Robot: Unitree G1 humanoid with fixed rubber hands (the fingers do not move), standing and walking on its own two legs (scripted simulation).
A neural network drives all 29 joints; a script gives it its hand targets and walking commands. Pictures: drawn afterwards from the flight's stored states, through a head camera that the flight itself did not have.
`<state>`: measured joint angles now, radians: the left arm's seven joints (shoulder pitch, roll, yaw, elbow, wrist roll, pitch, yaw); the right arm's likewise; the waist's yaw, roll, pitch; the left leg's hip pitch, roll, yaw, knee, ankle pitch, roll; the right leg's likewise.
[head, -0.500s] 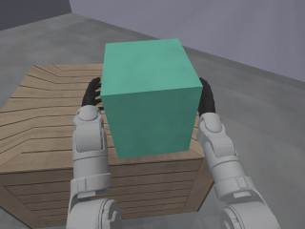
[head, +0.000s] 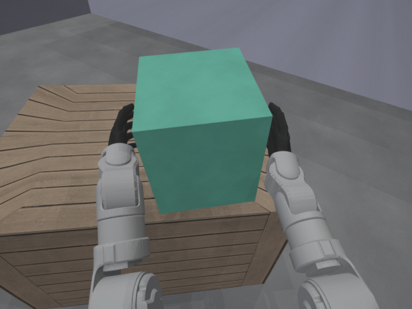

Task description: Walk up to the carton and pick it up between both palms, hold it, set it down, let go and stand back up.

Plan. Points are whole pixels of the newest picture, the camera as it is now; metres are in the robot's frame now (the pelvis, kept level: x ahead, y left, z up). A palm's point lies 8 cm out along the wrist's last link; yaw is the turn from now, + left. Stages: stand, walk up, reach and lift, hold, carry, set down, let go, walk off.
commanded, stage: hold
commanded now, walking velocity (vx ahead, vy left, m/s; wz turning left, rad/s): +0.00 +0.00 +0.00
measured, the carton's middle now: (199, 131) +0.42 +0.01 +0.15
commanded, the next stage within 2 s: none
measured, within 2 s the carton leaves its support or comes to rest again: neither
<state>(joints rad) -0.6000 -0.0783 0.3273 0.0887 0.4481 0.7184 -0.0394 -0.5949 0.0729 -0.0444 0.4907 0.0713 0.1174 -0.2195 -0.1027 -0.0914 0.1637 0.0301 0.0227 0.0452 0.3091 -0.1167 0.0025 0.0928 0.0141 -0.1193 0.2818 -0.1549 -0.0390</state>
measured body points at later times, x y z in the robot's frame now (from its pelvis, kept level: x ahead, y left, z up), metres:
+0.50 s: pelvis +0.01 +0.01 +0.00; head -0.02 +0.05 +0.45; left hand +0.38 +0.17 +0.16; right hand +0.37 -0.12 +0.16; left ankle +0.05 +0.12 -0.75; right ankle +0.02 -0.09 -0.75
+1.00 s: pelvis -0.01 +0.00 +0.00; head -0.04 +0.02 +0.45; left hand +0.37 +0.14 +0.17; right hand +0.35 -0.15 +0.16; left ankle +0.05 +0.12 -0.75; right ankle +0.02 -0.09 -0.75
